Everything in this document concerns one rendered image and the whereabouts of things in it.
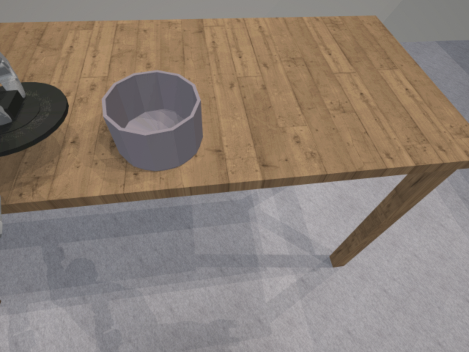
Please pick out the robot left hand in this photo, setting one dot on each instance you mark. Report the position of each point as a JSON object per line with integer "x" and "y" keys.
{"x": 9, "y": 80}

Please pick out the table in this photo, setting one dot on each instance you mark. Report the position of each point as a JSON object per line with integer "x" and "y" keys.
{"x": 285, "y": 102}

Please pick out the lid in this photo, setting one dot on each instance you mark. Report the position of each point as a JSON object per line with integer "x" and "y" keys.
{"x": 42, "y": 111}

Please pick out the pot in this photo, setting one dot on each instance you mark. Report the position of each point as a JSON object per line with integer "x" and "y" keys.
{"x": 155, "y": 119}

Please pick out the knob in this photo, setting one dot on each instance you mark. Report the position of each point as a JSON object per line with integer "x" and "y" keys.
{"x": 11, "y": 102}

